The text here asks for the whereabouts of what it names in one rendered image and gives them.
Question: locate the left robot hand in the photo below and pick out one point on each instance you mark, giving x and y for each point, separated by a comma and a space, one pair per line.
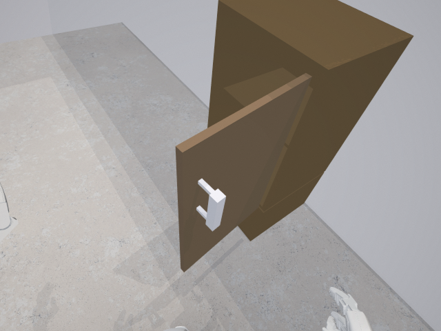
7, 223

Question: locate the cupboard door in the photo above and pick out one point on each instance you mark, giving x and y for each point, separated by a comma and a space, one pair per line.
237, 155

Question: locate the handle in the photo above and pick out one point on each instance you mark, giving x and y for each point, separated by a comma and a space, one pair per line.
215, 206

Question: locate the right robot hand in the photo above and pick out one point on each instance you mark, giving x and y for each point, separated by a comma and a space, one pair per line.
354, 320

